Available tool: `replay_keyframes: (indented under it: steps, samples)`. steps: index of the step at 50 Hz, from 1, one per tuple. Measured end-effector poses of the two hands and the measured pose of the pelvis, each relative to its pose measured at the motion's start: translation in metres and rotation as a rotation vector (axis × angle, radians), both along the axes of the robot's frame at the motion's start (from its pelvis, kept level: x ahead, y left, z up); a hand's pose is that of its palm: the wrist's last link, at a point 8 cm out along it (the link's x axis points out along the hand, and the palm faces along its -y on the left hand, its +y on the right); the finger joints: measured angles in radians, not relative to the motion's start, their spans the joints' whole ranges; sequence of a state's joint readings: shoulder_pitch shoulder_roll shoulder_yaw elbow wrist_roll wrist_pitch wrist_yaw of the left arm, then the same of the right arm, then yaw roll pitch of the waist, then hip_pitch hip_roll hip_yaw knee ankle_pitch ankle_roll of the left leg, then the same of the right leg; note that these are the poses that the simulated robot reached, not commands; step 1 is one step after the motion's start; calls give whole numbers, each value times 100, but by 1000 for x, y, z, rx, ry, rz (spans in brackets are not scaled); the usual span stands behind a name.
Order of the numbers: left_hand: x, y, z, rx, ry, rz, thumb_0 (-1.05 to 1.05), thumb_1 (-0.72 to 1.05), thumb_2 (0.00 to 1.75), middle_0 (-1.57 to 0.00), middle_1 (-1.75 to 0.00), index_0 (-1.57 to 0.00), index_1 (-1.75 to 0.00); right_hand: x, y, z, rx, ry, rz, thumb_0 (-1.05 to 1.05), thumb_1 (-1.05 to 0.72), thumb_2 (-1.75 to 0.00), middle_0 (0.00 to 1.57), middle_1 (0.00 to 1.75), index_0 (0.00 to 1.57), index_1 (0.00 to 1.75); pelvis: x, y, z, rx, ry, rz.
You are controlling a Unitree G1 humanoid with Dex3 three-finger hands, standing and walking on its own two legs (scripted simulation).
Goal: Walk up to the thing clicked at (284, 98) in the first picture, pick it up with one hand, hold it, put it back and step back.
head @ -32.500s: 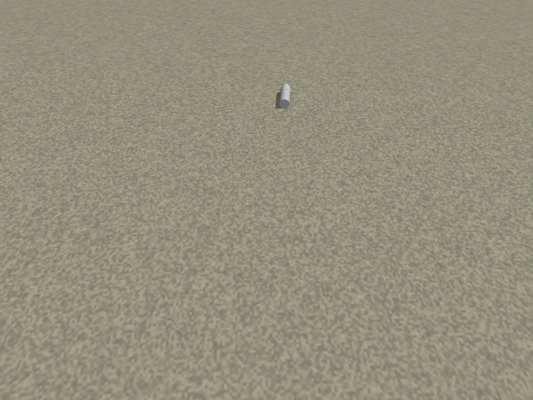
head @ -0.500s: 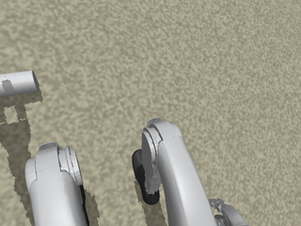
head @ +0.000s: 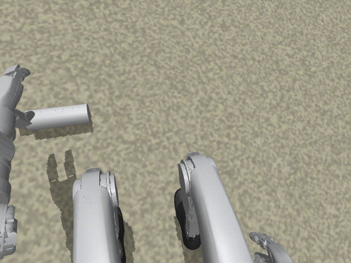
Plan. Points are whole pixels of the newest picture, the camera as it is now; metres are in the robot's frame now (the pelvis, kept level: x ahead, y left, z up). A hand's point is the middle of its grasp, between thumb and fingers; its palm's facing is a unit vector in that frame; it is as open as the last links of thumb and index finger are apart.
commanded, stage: home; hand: left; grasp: from above
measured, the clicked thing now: (52, 117) +0.52 +0.31 -0.37
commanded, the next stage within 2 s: none
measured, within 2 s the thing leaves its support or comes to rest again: neither
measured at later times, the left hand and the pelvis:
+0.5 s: hand out of the picture +0.30 +0.23 +0.09, palm faces -0.03 -0.91 -0.42, open 7.4 cm; pelvis +0.03 +0.00 +0.19, yaw +5 degrees
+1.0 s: hand out of the picture +0.23 +0.19 +0.26, palm faces +0.18 -0.96 -0.20, open 7.4 cm; pelvis +0.09 +0.00 +0.31, yaw +7 degrees
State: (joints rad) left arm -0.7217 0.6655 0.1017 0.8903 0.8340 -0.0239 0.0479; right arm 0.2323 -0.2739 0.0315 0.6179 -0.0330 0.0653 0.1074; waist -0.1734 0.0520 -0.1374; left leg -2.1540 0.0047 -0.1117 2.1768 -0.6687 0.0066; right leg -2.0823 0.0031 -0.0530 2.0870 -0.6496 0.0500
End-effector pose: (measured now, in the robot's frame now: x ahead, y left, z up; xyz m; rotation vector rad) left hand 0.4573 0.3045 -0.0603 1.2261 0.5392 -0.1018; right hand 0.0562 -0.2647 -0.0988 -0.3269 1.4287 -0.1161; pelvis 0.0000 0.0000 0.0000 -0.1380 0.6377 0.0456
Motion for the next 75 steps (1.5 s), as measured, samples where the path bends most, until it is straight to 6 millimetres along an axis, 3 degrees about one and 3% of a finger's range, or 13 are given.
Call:
replay_keyframes:
  steps: [9,15,20,27,36,43,50,60,75]
  samples:
    - [-82,-4,72,-258,17,168,0,74,88,-21,-34,-21,-34,83,2,71,-14,-232,59,0,-91,-90,20,30,20,30,5,0,74,22,-46,17]
    - [-124,-13,119,-411,25,307,1,85,89,-21,-31,-21,-31,137,18,129,7,-428,103,0,-91,-90,20,30,20,30,11,-1,123,38,-99,34]
    - [-152,-22,154,-540,34,428,1,88,89,-21,-30,-21,-30,166,32,175,33,-549,122,0,-91,-90,20,30,20,30,19,-2,159,52,-150,46]
    - [-184,-37,201,-696,55,583,1,90,90,-21,-30,-21,-30,180,43,228,55,-624,120,0,-91,-90,20,30,21,30,33,-4,206,69,-219,56]
    - [-216,-54,269,-840,72,730,1,90,90,-20,-29,-20,-30,175,44,288,28,-656,79,1,-91,-90,20,30,21,30,58,-5,265,88,-314,71]
    - [-235,-61,319,-884,54,757,1,90,90,-20,-29,-20,-30,178,40,326,3,-719,52,1,-91,-90,20,30,21,30,76,-4,297,100,-382,77]
    - [-253,-64,349,-893,39,752,1,91,90,-20,-29,-20,-30,196,40,350,3,-812,65,1,-91,-90,20,30,21,30,85,-3,311,110,-427,84]
    - [-262,-64,348,-902,50,768,1,91,90,-20,-29,-20,-30,221,46,362,21,-890,128,1,-91,-90,20,30,21,30,86,-4,312,120,-448,93]
    - [-256,-64,349,-897,47,750,1,91,90,-20,-29,-20,-30,208,44,354,15,-842,115,1,-91,-90,20,30,21,30,87,-3,313,119,-455,88]
